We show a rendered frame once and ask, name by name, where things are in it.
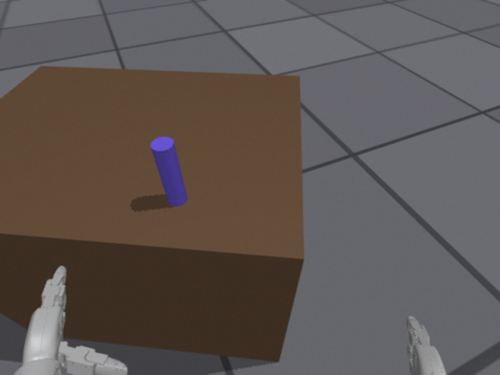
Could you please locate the left robot hand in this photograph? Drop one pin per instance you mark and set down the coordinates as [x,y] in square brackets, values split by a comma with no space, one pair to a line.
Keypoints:
[44,338]

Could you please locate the can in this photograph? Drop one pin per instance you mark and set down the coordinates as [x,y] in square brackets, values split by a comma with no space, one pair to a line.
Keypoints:
[165,154]

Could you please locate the left robot arm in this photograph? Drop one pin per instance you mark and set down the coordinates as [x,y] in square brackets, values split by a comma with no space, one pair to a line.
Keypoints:
[41,367]

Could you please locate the right robot hand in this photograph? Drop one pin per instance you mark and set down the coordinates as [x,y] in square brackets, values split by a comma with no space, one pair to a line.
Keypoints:
[424,359]

